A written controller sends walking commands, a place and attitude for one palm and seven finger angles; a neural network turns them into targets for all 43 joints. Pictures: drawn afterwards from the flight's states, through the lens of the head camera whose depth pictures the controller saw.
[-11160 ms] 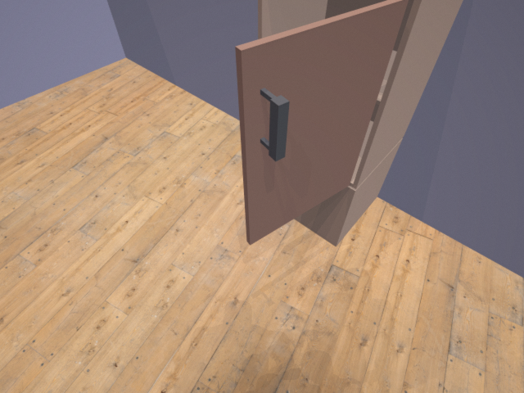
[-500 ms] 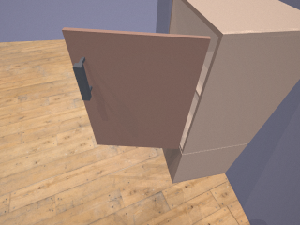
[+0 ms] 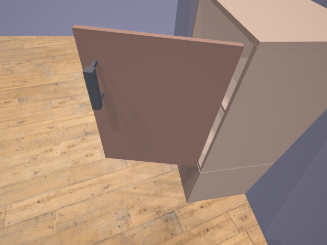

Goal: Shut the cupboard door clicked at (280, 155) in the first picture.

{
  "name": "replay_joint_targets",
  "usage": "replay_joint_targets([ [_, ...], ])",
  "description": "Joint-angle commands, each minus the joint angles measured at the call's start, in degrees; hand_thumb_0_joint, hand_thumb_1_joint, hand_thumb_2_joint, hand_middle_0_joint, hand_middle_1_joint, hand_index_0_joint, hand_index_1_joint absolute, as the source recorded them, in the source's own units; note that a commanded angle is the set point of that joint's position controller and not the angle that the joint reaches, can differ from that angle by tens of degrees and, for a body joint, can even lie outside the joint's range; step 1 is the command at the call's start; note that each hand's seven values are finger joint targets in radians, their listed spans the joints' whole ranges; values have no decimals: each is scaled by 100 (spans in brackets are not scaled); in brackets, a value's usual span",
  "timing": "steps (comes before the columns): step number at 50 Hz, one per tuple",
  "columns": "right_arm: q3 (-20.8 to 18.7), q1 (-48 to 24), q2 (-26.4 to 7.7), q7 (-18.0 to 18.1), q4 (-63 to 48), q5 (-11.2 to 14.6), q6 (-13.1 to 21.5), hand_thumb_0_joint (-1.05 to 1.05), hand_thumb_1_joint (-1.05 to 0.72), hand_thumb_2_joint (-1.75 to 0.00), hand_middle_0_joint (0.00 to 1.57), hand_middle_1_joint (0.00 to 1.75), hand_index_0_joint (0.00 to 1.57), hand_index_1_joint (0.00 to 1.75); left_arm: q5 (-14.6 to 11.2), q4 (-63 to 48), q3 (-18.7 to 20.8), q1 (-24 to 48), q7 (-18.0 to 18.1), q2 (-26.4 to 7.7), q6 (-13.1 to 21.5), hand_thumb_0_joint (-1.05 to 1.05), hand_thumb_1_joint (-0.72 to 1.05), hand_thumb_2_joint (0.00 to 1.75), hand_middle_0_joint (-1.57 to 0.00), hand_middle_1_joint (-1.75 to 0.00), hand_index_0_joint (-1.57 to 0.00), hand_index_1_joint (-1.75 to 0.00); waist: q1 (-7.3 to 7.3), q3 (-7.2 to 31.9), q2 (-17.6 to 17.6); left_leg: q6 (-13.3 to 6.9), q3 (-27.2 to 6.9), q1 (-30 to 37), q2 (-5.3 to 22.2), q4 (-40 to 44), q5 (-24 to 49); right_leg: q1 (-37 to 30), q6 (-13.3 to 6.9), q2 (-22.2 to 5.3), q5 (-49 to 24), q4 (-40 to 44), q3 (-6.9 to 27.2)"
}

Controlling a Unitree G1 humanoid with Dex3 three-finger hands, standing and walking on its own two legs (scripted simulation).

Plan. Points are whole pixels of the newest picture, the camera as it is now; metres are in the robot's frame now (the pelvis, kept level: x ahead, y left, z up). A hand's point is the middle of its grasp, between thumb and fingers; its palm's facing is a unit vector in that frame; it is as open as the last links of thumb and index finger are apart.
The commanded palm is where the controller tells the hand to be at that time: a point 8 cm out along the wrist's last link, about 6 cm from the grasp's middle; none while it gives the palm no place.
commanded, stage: shuffle to correct the standing spot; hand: left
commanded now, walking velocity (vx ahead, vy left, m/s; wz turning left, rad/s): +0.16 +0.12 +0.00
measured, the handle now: (95, 85) +0.50 +0.25 +0.11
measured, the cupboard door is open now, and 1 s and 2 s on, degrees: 76 76 76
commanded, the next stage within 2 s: come to a stop and stand still in 0.02 s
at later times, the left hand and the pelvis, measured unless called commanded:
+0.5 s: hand out of the picture +0.13 +0.17 -0.16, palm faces -0.01 -0.98 -0.19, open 7.3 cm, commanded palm none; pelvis +0.05 +0.00 +0.01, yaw -1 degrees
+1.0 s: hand out of the picture +0.02 +0.19 -0.15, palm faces +0.00 -0.97 -0.25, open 7.4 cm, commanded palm none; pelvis +0.01 -0.01 +0.01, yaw -1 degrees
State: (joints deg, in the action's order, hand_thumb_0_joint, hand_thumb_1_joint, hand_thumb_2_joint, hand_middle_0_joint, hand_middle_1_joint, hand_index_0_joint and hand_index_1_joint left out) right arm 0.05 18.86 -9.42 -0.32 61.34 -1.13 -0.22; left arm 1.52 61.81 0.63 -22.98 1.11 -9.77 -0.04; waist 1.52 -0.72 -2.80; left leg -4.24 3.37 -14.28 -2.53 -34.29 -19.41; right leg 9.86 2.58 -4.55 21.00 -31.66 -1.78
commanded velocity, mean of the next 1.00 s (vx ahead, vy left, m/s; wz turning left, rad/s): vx -0.03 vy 0.01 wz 0.00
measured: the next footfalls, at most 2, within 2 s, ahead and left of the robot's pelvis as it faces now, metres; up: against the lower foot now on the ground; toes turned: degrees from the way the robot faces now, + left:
right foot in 0.30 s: +0.11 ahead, -0.10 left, +0.00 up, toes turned -5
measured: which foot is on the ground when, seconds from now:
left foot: down 0.00-1.00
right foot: down 0.00-0.02, up 0.04-0.28, down 0.30-1.00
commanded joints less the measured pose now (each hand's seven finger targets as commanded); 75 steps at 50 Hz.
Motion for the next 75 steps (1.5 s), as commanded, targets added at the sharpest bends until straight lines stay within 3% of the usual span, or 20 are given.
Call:
replay_joint_targets([
  [1,-160,1021,-961,143,-38,-10,232,0,-90,-90,20,30,20,30,25,-450,89,103,60,-357,89,0,90,90,-20,-30,-20,-30,-411,-417,1750,-374,-1898,1078,1475,1703,1636,1690,-387,374,649,-1264,-559],
  [2,-132,1305,-914,197,43,-15,238,0,-90,-90,20,30,20,30,31,-598,54,397,74,-361,106,0,90,90,-20,-30,-20,-30,-522,-535,1813,-704,-2249,1547,1744,1812,2675,2389,-392,363,1321,-2107,-357],
  [4,-46,1159,-759,223,-6,-20,290,0,-90,-90,20,30,20,30,-12,-651,88,682,59,-358,165,0,90,90,-20,-30,-20,-30,-419,-477,1026,-1107,-2056,1420,1902,1509,3997,2446,-474,39,1276,-2682,-116],
  [7,-38,678,-703,214,-152,-40,305,0,-90,-90,20,30,20,30,-52,-666,60,742,-20,-118,126,0,90,90,-20,-30,-20,-30,-209,-443,639,-1046,-1460,832,1620,1640,3756,1724,-438,14,799,-2011,-275],
  [12,-17,338,-598,302,-126,41,314,0,-90,-90,20,30,20,30,-84,-536,71,342,57,-104,107,0,90,90,-20,-30,-20,-30,127,-27,372,-437,-865,478,1226,1138,4025,55,-309,151,-1203,302,-173],
  [13,-22,341,-518,298,-122,87,330,0,-90,-90,20,30,20,30,-84,-472,98,180,86,-271,162,0,90,90,-20,-30,-20,-30,180,121,154,-148,-728,346,1023,856,3661,-482,-338,-1,-2050,844,83],
  [15,-44,553,-346,262,-103,135,258,0,-90,-90,20,30,20,30,-113,-400,129,177,131,-712,209,0,90,90,-20,-30,-20,-30,-28,286,-392,339,-465,-512,465,729,926,-1148,-1060,-1196,-4504,430,1259],
  [16,-68,716,-235,253,-50,128,195,0,-90,-90,20,30,20,30,-120,-441,113,373,117,-842,161,0,90,90,-20,-30,-20,-30,-153,150,-203,393,-476,-317,358,936,327,-683,-1247,-1410,-4394,369,1164],
  [20,-83,623,-198,269,64,74,115,0,-90,-90,20,30,20,30,-135,-586,79,702,186,-560,125,0,90,90,-20,-30,-20,-30,-169,126,-455,357,-521,204,641,1078,2018,-388,-900,-764,-4560,109,657],
  [24,-144,373,-356,307,-37,37,120,0,-90,-90,20,30,20,30,-125,-733,126,813,216,-528,27,0,90,90,-20,-30,-20,-30,-118,231,562,280,-687,635,962,1090,4086,-81,-635,-322,-3276,-130,430],
  [29,-164,32,-399,301,-178,30,106,0,-90,-90,20,30,20,30,-81,-752,126,820,192,-379,-45,0,90,90,-20,-30,-20,-30,-74,48,444,89,-816,467,1058,1306,3088,42,-539,-121,-2038,173,432],
  [30,-216,-418,-762,256,-614,176,178,0,-90,-90,20,30,20,30,-81,-463,135,186,365,-638,72,0,90,90,-20,-30,-20,-30,56,519,631,215,-654,612,1258,304,4359,16,-482,-368,-3056,97,338],
  [31,-194,-189,-557,232,-778,79,174,0,-90,-90,20,30,20,30,-104,-658,115,377,329,-704,107,0,90,90,-20,-30,-20,-30,-74,811,599,349,-630,327,786,382,2666,-274,-757,-501,-2786,38,680],
  [32,-165,-211,-414,214,-758,34,161,0,-90,-90,20,30,20,30,-117,-655,114,585,247,-756,135,0,90,90,-20,-30,-20,-30,-159,928,1006,359,-505,419,603,610,1764,-277,-897,-680,-3110,98,858],
  [33,-125,-82,-339,215,-716,27,112,0,-90,-90,20,30,20,30,-135,-686,64,784,211,-712,142,0,90,90,-20,-30,-20,-30,-258,627,682,302,-576,280,643,823,915,-34,-914,-698,-2190,336,851],
  [35,-110,10,-413,178,-760,13,99,0,-90,-90,20,30,20,30,-91,-753,6,946,148,-618,122,0,90,90,-20,-30,-20,-30,-292,-46,462,177,-816,54,714,1152,504,489,-832,-408,-845,617,781],
  [38,-103,-112,-722,170,-811,3,143,0,-90,-90,20,30,20,30,-80,-703,-9,946,89,-658,124,0,90,90,-20,-30,-20,-30,-213,-610,252,53,-1072,-267,883,1580,422,533,-720,-115,-585,718,587],
  [44,-81,-127,-942,131,-709,-5,167,0,-90,-90,20,30,20,30,-79,-570,5,739,46,-773,150,0,90,90,-20,-30,-20,-30,-182,-721,174,39,-1014,-339,767,1952,-487,506,-688,-119,2,1060,773],
  [55,45,58,-754,126,-221,27,229,0,-90,-90,20,30,20,30,-118,-242,-47,615,41,-718,231,0,90,90,-20,-30,-20,-30,-166,-249,205,104,-799,30,727,1847,338,21,-684,-287,-603,1214,831],
  [75,100,353,-391,231,354,49,219,0,-90,-90,20,30,20,30,-151,72,-106,539,113,-460,237,0,90,90,-20,-30,-20,-30,-150,-318,180,215,-646,228,801,1727,1075,-398,-702,-336,-2106,1044,642],
])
